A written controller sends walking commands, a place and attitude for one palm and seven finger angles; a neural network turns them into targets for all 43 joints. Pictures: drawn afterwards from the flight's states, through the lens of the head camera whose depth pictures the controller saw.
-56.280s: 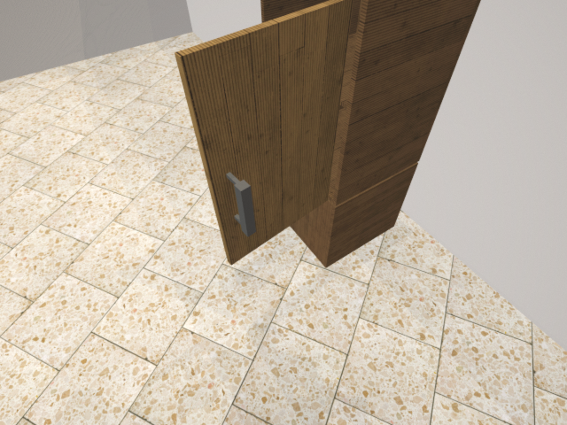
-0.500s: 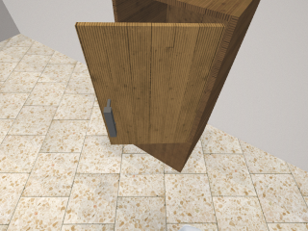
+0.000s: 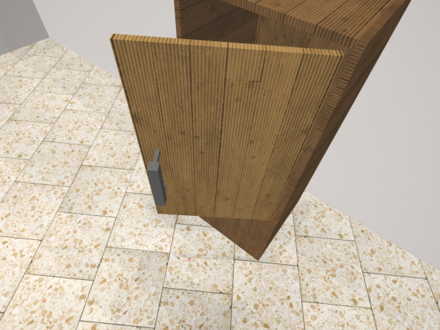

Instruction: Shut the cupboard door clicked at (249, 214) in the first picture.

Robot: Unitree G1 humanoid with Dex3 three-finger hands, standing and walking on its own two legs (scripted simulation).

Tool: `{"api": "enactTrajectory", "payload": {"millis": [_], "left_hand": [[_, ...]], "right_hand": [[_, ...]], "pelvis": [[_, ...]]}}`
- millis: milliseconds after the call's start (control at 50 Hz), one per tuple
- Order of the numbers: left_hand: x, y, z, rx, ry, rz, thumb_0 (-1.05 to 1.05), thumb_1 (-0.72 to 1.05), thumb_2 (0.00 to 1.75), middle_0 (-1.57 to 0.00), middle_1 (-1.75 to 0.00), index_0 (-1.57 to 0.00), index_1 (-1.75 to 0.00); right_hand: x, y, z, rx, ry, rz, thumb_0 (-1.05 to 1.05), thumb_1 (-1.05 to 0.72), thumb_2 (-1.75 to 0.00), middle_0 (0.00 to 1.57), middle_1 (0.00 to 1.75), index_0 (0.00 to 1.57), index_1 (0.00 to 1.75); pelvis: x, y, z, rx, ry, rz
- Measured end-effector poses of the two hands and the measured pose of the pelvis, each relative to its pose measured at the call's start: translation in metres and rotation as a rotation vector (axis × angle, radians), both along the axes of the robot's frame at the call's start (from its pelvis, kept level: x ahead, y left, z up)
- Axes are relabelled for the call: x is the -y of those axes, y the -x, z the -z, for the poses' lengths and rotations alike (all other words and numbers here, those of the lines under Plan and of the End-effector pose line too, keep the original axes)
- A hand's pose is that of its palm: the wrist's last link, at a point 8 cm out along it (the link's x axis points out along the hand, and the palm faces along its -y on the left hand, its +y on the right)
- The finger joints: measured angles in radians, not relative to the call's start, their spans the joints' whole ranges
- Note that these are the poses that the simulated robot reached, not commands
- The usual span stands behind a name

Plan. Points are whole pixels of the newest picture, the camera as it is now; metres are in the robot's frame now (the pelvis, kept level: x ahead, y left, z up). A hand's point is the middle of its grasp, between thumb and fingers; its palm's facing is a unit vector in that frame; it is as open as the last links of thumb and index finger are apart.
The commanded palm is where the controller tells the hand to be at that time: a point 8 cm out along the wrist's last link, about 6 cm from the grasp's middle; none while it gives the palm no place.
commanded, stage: come to a stop and stand still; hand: left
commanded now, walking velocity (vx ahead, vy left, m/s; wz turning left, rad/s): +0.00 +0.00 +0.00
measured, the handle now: (159, 178) +0.46 +0.19 -0.09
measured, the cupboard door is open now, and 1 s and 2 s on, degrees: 35 35 35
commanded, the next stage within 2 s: look again from close up in 0.52 s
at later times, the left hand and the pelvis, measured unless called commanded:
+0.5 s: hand out of the picture +0.00 +0.16 -0.16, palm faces -0.02 -0.97 -0.25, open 7.4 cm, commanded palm none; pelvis -0.03 -0.02 +0.00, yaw -1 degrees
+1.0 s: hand out of the picture +0.02 +0.14 -0.17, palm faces +0.00 -0.98 -0.22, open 7.4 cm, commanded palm none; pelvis +0.00 -0.04 +0.00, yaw -1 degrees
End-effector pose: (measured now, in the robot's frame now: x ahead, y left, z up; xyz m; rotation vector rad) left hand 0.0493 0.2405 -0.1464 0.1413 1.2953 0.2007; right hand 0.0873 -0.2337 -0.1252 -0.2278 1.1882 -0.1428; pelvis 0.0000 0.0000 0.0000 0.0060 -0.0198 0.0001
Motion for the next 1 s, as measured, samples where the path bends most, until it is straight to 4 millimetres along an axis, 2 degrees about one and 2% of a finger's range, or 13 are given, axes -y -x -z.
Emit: {"api": "enactTrajectory", "payload": {"millis": [80,200,320,500,560,620,680,760,920,1000], "left_hand": [[-0.001,0.018,-0.005,-0.02,-0.013,-0.005,0.0,0.91,0.9,-0.2,-0.3,-0.2,-0.3],[0.0,0.046,-0.003,-0.028,-0.069,0.063,0.0,0.91,0.9,-0.2,-0.3,-0.2,-0.3],[0.011,0.056,-0.012,-0.016,-0.074,0.078,0.0,0.9,0.9,-0.2,-0.3,-0.2,-0.3],[0.031,0.053,-0.015,-0.01,-0.036,0.093,0.0,0.9,0.9,-0.2,-0.3,-0.2,-0.3],[0.036,0.05,-0.015,-0.017,-0.023,0.095,0.0,0.9,0.9,-0.2,-0.3,-0.2,-0.3],[0.038,0.047,-0.014,-0.028,-0.018,0.094,0.0,0.91,0.9,-0.2,-0.3,-0.2,-0.3],[0.041,0.043,-0.014,-0.037,-0.014,0.092,0.0,0.91,0.9,-0.2,-0.3,-0.2,-0.3],[0.044,0.04,-0.013,-0.048,-0.01,0.087,0.0,0.91,0.9,-0.2,-0.3,-0.2,-0.3],[0.05,0.034,-0.013,-0.058,-0.006,0.072,0.0,0.91,0.9,-0.2,-0.3,-0.2,-0.3],[0.053,0.032,-0.013,-0.059,-0.004,0.062,0.0,0.91,0.9,-0.2,-0.3,-0.2,-0.3]], "right_hand": [[0.0,0.0,-0.001,0.015,-0.008,-0.014,0.01,-0.91,-0.9,0.2,0.3,0.2,0.3],[0.005,0.007,0.019,0.111,-0.073,0.023,0.01,-0.91,-0.9,0.2,0.3,0.2,0.3],[0.005,0.048,0.028,0.056,-0.115,0.051,0.01,-0.91,-0.9,0.2,0.3,0.2,0.3],[0.023,0.121,0.03,-0.131,-0.086,0.097,0.01,-0.92,-0.9,0.2,0.3,0.2,0.3],[0.024,0.139,0.027,-0.188,-0.081,0.11,0.01,-0.92,-0.9,0.2,0.3,0.2,0.3],[0.023,0.148,0.024,-0.226,-0.081,0.117,0.01,-0.92,-0.9,0.2,0.3,0.2,0.3],[0.022,0.149,0.022,-0.246,-0.085,0.118,0.01,-0.91,-0.9,0.2,0.3,0.2,0.3],[0.02,0.138,0.021,-0.242,-0.092,0.113,0.01,-0.91,-0.9,0.2,0.3,0.2,0.3],[0.021,0.093,0.021,-0.166,-0.099,0.086,0.01,-0.91,-0.9,0.2,0.3,0.2,0.3],[0.03,0.072,0.02,-0.136,-0.08,0.071,0.01,-0.92,-0.9,0.2,0.3,0.2,0.3]], "pelvis": [[0.003,0.006,-0.003,-0.005,0.009,-0.001],[0.008,0.018,0.014,-0.001,-0.012,0.025],[0.015,0.027,0.011,0.018,-0.016,0.017],[0.022,0.029,0.005,-0.005,-0.02,0.014],[0.025,0.027,0.002,-0.008,-0.019,0.014],[0.028,0.024,0.0,-0.01,-0.017,0.013],[0.03,0.021,-0.001,-0.01,-0.016,0.012],[0.034,0.016,-0.003,-0.01,-0.014,0.012],[0.038,0.004,-0.004,-0.006,-0.014,0.012],[0.04,-0.001,-0.005,-0.004,-0.014,0.01]]}}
